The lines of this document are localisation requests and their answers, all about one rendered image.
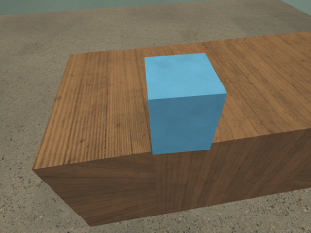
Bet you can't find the pedestal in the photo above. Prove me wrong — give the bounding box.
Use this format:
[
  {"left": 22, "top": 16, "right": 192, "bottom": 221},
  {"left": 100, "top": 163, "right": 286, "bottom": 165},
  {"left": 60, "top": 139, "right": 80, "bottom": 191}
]
[{"left": 31, "top": 31, "right": 311, "bottom": 227}]

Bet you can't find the carton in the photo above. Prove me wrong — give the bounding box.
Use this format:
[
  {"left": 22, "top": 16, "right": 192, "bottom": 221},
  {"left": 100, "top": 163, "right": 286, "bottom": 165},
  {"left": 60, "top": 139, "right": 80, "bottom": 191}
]
[{"left": 144, "top": 53, "right": 227, "bottom": 155}]

